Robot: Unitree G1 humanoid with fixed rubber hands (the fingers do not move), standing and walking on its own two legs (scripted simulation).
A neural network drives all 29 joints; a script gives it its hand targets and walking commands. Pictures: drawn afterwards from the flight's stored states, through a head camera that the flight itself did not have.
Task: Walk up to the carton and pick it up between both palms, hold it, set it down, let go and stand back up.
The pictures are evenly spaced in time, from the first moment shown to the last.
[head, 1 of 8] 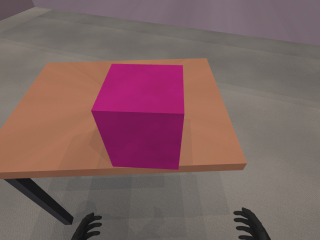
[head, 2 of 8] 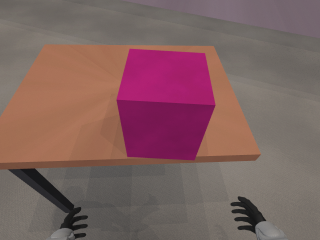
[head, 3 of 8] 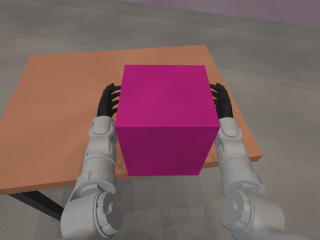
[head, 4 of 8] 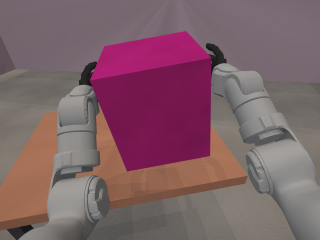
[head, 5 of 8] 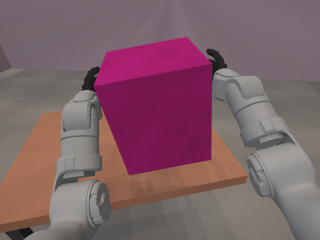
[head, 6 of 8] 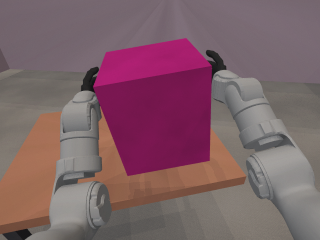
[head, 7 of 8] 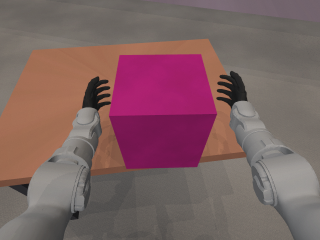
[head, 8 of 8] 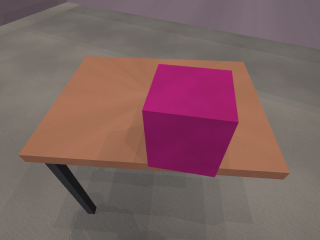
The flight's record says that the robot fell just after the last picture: no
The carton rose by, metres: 0.23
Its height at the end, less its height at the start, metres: +0.00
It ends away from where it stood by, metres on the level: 0.02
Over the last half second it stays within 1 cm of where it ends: yes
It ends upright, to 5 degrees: yes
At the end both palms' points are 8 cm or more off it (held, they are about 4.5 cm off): yes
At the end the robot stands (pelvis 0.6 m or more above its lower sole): yes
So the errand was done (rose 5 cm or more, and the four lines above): yes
